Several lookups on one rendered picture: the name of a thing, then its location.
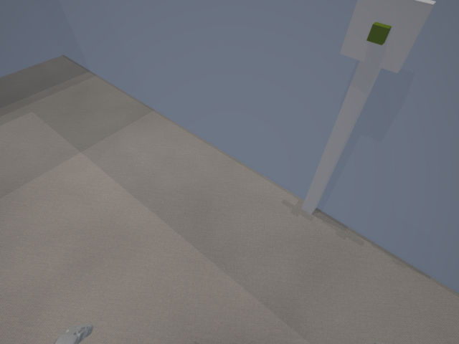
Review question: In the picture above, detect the panel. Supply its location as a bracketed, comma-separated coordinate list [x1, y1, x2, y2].
[302, 0, 436, 215]

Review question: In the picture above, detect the button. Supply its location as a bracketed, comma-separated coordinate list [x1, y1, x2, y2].
[367, 22, 392, 45]

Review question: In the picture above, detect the left robot hand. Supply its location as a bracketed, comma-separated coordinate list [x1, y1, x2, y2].
[53, 324, 93, 344]

